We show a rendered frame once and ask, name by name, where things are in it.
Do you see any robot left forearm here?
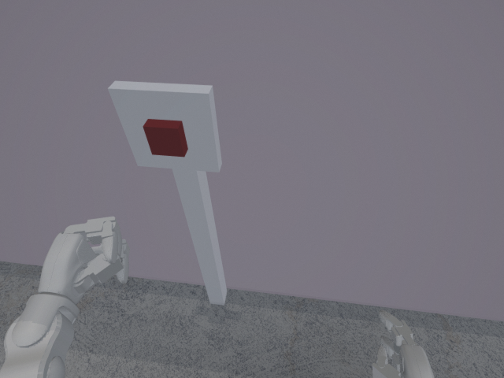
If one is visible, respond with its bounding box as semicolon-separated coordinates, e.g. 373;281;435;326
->
0;292;80;378

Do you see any robot right hand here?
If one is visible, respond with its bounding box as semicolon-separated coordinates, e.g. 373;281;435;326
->
372;310;435;378

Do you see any robot left hand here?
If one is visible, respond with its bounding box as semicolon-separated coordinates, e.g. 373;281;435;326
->
38;217;130;304

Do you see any panel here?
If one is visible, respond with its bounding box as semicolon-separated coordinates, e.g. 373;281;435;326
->
108;81;227;306

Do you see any button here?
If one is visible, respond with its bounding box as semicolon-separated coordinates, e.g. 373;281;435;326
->
143;119;188;157

